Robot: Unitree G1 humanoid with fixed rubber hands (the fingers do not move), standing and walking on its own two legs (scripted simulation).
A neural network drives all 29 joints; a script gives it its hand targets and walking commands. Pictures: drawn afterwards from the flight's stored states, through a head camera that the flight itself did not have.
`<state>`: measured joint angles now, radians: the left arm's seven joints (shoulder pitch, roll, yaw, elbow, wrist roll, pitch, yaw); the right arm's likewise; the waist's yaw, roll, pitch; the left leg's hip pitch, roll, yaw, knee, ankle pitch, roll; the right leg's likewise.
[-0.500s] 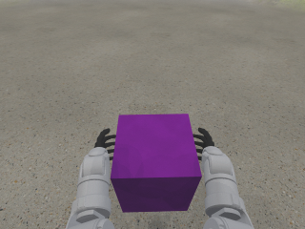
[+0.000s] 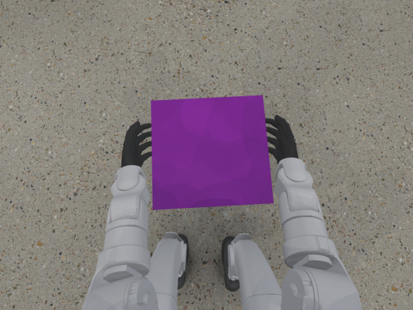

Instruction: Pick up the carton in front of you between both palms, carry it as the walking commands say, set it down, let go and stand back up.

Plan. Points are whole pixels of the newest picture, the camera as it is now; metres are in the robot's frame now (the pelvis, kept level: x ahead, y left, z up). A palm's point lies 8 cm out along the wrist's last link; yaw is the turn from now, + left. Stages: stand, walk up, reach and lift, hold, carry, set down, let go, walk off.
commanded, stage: set down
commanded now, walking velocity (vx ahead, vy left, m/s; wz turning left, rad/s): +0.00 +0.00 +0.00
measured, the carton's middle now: (208, 161) +0.39 +0.01 -0.16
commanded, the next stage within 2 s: none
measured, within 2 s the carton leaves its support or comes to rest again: rests again in 1.72 s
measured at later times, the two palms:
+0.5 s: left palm (144, 157) +0.41 +0.17 -0.21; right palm (262, 148) +0.44 -0.13 -0.21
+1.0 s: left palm (155, 160) +0.44 +0.17 -0.37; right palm (249, 148) +0.49 -0.13 -0.37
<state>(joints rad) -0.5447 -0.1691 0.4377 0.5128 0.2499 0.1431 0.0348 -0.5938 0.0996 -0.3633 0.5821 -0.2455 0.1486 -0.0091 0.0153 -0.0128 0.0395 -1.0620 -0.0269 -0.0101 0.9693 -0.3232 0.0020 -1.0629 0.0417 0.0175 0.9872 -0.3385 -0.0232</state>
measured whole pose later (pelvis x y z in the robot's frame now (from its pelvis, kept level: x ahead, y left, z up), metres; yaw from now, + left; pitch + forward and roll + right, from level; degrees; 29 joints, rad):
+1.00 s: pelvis -0.04 +0.00 -0.25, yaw +1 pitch +44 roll +2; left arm -1.08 -0.01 0.51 0.65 0.11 0.26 0.12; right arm -1.22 -0.14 -0.30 0.85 -0.14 0.25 -0.06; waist 0.04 -0.01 0.02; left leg -2.14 -0.04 0.01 1.89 -0.52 -0.02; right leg -2.15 0.05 0.00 1.92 -0.54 -0.02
